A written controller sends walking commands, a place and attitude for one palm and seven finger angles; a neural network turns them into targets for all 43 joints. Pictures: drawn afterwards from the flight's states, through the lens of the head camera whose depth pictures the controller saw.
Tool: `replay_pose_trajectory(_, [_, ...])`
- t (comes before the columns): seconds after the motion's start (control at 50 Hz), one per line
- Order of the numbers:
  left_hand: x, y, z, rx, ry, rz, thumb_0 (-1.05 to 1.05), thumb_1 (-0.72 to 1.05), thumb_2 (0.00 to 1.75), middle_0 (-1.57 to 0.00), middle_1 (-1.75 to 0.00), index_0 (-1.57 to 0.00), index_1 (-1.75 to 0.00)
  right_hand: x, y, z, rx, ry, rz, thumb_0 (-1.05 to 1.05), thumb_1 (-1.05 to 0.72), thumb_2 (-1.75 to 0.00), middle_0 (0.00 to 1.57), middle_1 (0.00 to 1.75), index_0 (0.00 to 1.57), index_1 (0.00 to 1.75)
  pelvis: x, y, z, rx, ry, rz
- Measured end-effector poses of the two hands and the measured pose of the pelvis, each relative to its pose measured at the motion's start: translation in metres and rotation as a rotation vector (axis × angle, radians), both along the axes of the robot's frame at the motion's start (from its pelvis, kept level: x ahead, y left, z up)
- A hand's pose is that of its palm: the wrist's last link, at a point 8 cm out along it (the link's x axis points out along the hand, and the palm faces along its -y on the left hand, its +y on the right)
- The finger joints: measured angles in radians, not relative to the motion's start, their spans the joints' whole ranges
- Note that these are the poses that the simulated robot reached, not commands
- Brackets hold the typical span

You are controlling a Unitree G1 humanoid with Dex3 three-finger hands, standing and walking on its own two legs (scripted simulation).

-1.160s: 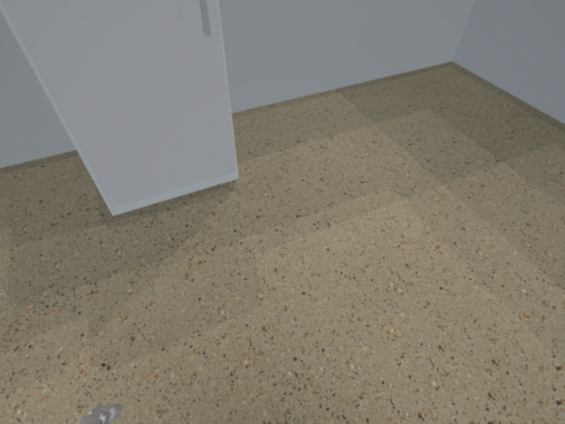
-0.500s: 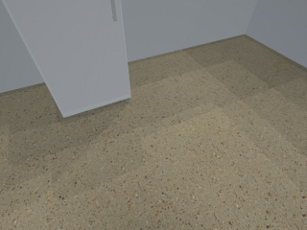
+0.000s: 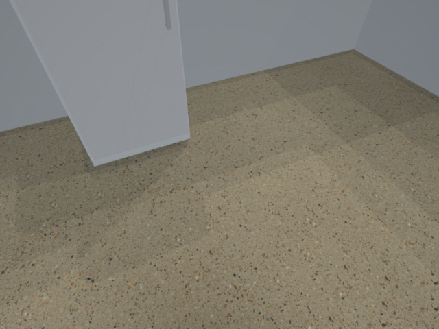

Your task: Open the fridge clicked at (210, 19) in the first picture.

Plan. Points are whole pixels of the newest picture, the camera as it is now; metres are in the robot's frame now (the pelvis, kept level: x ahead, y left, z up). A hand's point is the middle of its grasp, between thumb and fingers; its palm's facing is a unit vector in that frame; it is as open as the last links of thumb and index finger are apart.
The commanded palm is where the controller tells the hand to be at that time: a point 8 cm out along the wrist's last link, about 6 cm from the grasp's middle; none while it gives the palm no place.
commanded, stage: look at it before walking up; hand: right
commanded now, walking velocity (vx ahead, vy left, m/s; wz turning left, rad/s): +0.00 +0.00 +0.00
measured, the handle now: out of the picture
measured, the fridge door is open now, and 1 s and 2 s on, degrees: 0 0 0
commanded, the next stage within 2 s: walk to a spot facing it in 0.38 s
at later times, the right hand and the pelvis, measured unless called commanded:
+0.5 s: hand out of the picture +0.08 -0.25 -0.16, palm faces -0.02 +0.94 -0.33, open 7.4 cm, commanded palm none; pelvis +0.00 +0.00 +0.00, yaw +0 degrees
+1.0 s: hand out of the picture +0.11 -0.20 -0.20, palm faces -0.09 +0.99 -0.11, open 7.4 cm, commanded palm none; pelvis +0.13 -0.03 -0.01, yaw +6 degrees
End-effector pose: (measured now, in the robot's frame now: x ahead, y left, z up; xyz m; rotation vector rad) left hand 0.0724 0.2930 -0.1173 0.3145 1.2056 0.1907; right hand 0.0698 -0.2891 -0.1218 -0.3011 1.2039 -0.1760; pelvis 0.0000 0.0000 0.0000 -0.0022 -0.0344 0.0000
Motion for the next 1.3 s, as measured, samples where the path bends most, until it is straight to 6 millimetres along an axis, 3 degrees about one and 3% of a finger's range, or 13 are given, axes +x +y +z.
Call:
replay_pose_trajectory(0.58, [0.009,-0.007,-0.003,-0.011,-0.001,-0.004,0.00,0.91,0.90,-0.20,-0.30,-0.20,-0.30,-0.001,0.001,-0.002,-0.003,0.021,-0.017,0.00,-0.90,-0.89,0.20,0.29,0.20,0.29,0.009,-0.001,0.000,0.000,0.002,0.008])
replay_pose_trajectory(0.76, [-0.017,-0.040,-0.028,-0.081,0.109,0.064,0.00,0.91,0.90,-0.20,-0.30,-0.20,-0.30,-0.028,0.033,-0.033,0.118,0.158,-0.060,0.00,-0.90,-0.89,0.20,0.29,0.20,0.29,0.046,-0.007,-0.013,0.029,0.026,0.036])
replay_pose_trajectory(0.88, [-0.019,-0.072,-0.028,-0.081,0.151,0.147,0.00,0.91,0.90,-0.20,-0.30,-0.20,-0.30,-0.036,0.040,-0.050,0.192,0.303,-0.084,0.00,-0.90,-0.89,0.21,0.29,0.20,0.29,0.085,-0.025,-0.019,0.023,0.042,0.078])
replay_pose_trajectory(0.92, [-0.025,-0.083,-0.025,-0.078,0.153,0.190,0.00,0.91,0.90,-0.20,-0.30,-0.20,-0.30,-0.020,0.039,-0.050,0.195,0.339,-0.053,0.00,-0.90,-0.89,0.21,0.29,0.20,0.29,0.099,-0.029,-0.017,0.032,0.036,0.093])
replay_pose_trajectory(0.98, [-0.044,-0.103,-0.020,-0.094,0.226,0.254,0.00,0.91,0.90,-0.20,-0.30,-0.20,-0.30,0.024,0.036,-0.050,0.196,0.314,-0.014,0.00,-0.90,-0.89,0.20,0.29,0.20,0.29,0.119,-0.029,-0.014,0.041,0.029,0.102])
replay_pose_trajectory(1.06, [-0.069,-0.129,-0.014,-0.137,0.376,0.330,0.00,0.91,0.90,-0.20,-0.30,-0.20,-0.30,0.112,0.041,-0.051,0.198,0.205,0.044,0.01,-0.91,-0.89,0.20,0.29,0.20,0.29,0.149,-0.025,-0.015,0.041,0.028,0.127])
replay_pose_trajectory(1.14, [-0.074,-0.147,-0.012,-0.188,0.506,0.400,0.00,0.91,0.90,-0.20,-0.30,-0.20,-0.30,0.211,0.059,-0.052,0.197,0.074,0.122,0.00,-0.91,-0.89,0.20,0.29,0.19,0.29,0.185,-0.017,-0.022,0.042,0.027,0.158])
replay_pose_trajectory(1.22, [-0.050,-0.142,-0.025,-0.222,0.561,0.462,0.00,0.91,0.90,-0.20,-0.30,-0.20,-0.30,0.293,0.080,-0.057,0.177,-0.041,0.180,0.00,-0.91,-0.89,0.20,0.29,0.19,0.29,0.232,0.002,-0.038,0.018,0.005,0.192])
replay_pose_trajectory(1.26, [-0.021,-0.130,-0.035,-0.223,0.530,0.473,0.01,0.91,0.90,-0.21,-0.30,-0.20,-0.30,0.315,0.087,-0.057,0.167,-0.069,0.178,0.00,-0.91,-0.89,0.20,0.29,0.19,0.29,0.251,0.008,-0.041,0.025,-0.002,0.204])
replay_pose_trajectory(1.3, [0.023,-0.113,-0.041,-0.213,0.441,0.462,0.01,0.91,0.90,-0.21,-0.30,-0.20,-0.30,0.326,0.090,-0.053,0.163,-0.061,0.167,0.00,-0.91,-0.89,0.20,0.29,0.20,0.29,0.266,0.013,-0.036,0.033,-0.014,0.200])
